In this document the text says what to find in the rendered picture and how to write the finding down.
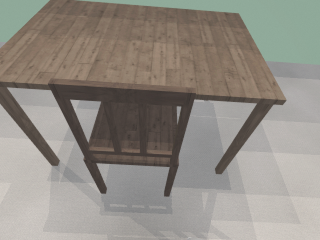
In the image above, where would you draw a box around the chair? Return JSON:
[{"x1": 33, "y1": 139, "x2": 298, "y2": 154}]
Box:
[{"x1": 48, "y1": 78, "x2": 196, "y2": 197}]

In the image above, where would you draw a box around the table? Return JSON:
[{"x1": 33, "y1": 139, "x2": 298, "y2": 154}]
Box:
[{"x1": 0, "y1": 0, "x2": 287, "y2": 175}]

